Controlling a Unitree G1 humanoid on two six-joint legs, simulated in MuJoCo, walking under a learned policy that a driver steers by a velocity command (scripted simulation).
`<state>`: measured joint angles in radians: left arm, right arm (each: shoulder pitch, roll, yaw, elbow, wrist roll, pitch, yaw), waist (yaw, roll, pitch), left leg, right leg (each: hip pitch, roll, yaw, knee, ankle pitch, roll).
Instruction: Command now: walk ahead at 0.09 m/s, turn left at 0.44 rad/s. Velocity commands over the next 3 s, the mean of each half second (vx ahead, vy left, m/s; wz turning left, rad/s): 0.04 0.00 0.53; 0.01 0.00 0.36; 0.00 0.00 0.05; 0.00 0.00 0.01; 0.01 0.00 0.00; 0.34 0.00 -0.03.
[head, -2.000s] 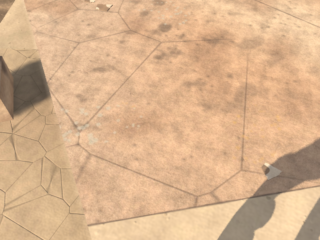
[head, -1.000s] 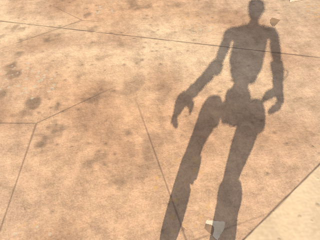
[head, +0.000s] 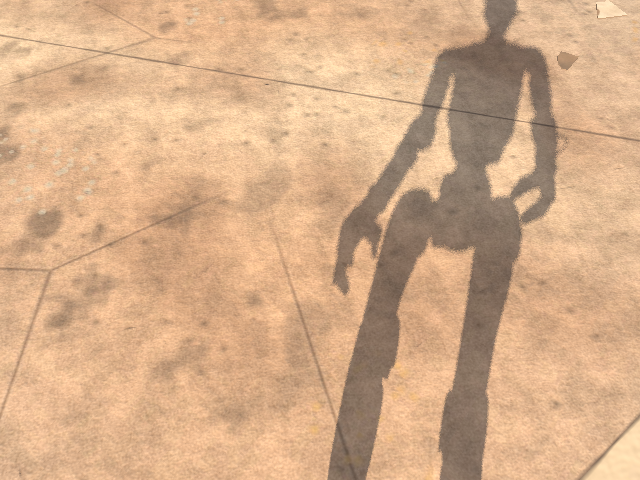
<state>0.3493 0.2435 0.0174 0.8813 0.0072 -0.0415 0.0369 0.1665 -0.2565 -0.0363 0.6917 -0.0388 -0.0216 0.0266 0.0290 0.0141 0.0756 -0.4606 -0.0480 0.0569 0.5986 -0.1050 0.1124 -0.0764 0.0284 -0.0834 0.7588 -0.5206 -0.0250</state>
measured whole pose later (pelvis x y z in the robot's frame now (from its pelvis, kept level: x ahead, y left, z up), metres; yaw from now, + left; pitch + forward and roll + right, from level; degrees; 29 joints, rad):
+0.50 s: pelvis +0.06 -0.02 +0.02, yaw +17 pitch +2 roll +0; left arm 0.16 0.26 0.02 0.70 0.01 0.02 0.05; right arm 0.28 -0.29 -0.09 0.71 -0.02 0.06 0.01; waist -0.05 0.03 0.02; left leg -0.35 -0.19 -0.23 0.46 -0.12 0.06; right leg -0.30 0.06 0.08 0.55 -0.35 0.00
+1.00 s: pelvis +0.07 -0.02 +0.02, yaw +27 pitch +0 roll +0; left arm 0.28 0.27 0.03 0.77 0.01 0.03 0.01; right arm 0.16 -0.23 -0.01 0.74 -0.02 0.04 0.00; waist 0.03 -0.04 0.05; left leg -0.19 -0.06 -0.03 0.47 -0.25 0.05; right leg -0.24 -0.02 -0.03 0.59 -0.42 -0.01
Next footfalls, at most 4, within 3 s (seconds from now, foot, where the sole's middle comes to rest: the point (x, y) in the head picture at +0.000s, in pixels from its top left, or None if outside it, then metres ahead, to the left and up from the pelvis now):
0.50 right None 0.14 -0.11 -0.75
0.94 left None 0.04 0.08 -0.75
1.18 right None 0.15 -0.12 -0.75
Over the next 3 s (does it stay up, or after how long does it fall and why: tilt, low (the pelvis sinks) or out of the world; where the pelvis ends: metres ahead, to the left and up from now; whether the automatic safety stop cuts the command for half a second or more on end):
stays up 0.19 0.06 0.02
